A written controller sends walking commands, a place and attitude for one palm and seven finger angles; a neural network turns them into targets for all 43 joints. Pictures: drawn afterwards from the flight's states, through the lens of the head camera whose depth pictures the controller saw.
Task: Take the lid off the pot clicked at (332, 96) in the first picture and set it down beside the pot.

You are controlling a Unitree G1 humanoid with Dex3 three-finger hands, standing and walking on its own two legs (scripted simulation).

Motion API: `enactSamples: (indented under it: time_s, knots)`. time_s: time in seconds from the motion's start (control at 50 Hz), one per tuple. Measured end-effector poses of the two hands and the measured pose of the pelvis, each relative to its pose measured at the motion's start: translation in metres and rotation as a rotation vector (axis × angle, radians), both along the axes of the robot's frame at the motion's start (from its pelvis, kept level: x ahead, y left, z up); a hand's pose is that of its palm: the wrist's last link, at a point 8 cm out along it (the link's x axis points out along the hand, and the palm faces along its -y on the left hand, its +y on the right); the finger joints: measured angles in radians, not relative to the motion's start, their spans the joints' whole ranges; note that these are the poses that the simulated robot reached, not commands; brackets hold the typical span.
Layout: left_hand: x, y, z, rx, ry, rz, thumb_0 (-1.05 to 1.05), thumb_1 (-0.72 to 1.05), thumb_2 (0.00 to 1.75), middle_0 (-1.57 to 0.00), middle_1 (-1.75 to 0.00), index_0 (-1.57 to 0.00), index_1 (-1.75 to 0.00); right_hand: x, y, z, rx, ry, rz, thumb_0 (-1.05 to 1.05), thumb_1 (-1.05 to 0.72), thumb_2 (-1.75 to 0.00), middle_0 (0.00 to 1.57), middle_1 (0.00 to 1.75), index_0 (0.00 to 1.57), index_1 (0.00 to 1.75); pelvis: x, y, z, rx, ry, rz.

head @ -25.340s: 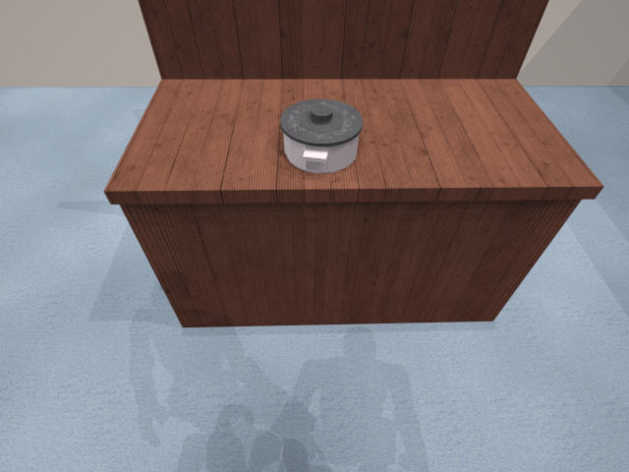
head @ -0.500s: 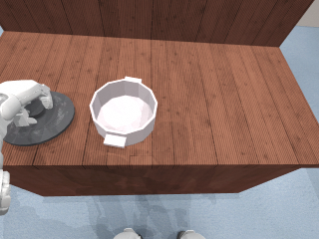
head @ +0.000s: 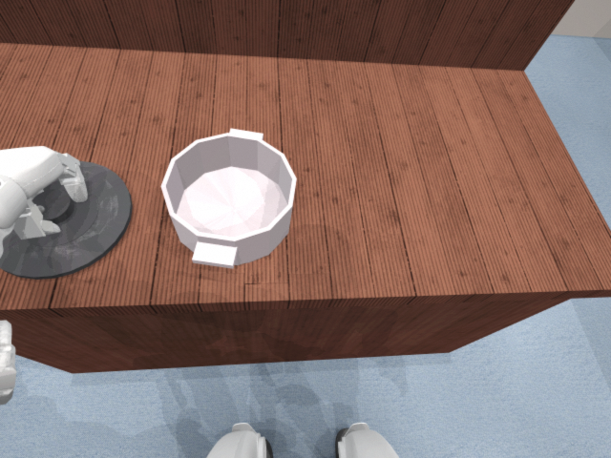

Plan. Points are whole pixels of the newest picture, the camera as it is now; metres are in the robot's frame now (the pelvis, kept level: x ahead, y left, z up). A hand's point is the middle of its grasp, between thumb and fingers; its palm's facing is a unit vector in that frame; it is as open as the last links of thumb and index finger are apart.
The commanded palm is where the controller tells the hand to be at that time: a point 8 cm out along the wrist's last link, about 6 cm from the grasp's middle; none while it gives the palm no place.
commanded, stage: open the fingers wide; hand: left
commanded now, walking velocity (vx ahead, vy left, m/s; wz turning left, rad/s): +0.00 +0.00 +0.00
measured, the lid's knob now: (52, 206) +0.45 +0.34 -0.02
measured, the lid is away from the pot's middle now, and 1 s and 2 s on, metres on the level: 0.25 0.25 0.25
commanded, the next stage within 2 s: raise the empty hand in 1.04 s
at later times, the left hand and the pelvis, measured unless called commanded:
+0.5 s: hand (35, 215) +0.43 +0.34 +0.01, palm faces -0.43 -0.10 -0.90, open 8.2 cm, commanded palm +0.45 +0.32 +0.07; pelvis +0.00 +0.01 +0.00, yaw +0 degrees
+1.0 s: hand (28, 220) +0.42 +0.34 +0.01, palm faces -0.45 -0.08 -0.89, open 10.9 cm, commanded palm +0.45 +0.32 +0.07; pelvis +0.00 +0.01 +0.00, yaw +1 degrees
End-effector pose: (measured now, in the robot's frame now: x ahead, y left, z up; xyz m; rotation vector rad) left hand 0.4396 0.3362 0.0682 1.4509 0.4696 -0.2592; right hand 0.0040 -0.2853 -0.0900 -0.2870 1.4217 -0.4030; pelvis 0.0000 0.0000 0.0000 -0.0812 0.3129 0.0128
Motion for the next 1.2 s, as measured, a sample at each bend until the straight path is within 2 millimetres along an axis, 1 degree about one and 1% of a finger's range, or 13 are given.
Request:
enactSamples:
  time_s: [0.12,0.26,0.38,0.6,0.86,1.04,1.2]
  knots:
    - [-0.006,-0.002,-0.002,0.021,-0.01,-0.012,0.02,0.16,0.81,-0.63,-0.94,-0.67,-0.95,0.005,0.008,-0.005,0.029,-0.005,0.005,0.0,-0.9,-0.89,0.2,0.3,0.2,0.3,-0.002,0.003,-0.001,-0.003,-0.008,0.002]
    - [-0.008,-0.001,-0.002,0.025,-0.017,-0.007,0.02,0.18,0.81,-0.61,-0.93,-0.64,-0.95,0.017,0.014,-0.005,0.038,-0.05,0.019,0.0,-0.9,-0.89,0.2,0.3,0.2,0.3,-0.003,0.007,-0.001,-0.004,-0.015,0.005]
    - [-0.008,-0.001,-0.002,0.022,-0.01,-0.008,0.01,0.18,0.82,-0.6,-0.93,-0.63,-0.94,0.022,0.016,-0.004,0.037,-0.068,0.032,0.0,-0.9,-0.89,0.2,0.3,0.2,0.3,-0.002,0.009,-0.001,-0.004,-0.02,0.004]
    - [-0.009,0.005,-0.002,0.032,-0.004,-0.004,0.0,0.15,0.81,-0.56,-0.9,-0.56,-0.89,0.02,0.016,-0.003,0.028,-0.054,0.033,0.0,-0.9,-0.89,0.2,0.3,0.2,0.3,-0.001,0.011,-0.001,-0.006,-0.019,0.006]
    - [-0.012,0.012,-0.002,0.023,0.008,-0.004,0.0,0.0,0.75,-0.45,-0.84,-0.43,-0.82,0.017,0.017,-0.001,0.023,-0.038,0.026,0.0,-0.91,-0.89,0.2,0.3,0.2,0.3,0.002,0.012,0.0,-0.01,-0.019,0.008]
    - [-0.015,0.006,-0.002,0.022,-0.008,-0.026,0.0,-0.03,0.72,-0.4,-0.82,-0.4,-0.82,0.021,0.019,-0.003,0.035,-0.035,0.035,0.0,-0.91,-0.89,0.2,0.3,0.2,0.3,0.001,0.014,0.001,-0.01,-0.025,0.013]
    - [-0.012,0.004,-0.004,0.032,-0.012,-0.012,0.0,-0.03,0.71,-0.39,-0.82,-0.39,-0.82,0.026,0.02,-0.003,0.042,-0.056,0.041,0.0,-0.91,-0.89,0.2,0.3,0.2,0.3,0.0,0.012,0.001,-0.007,-0.025,0.01]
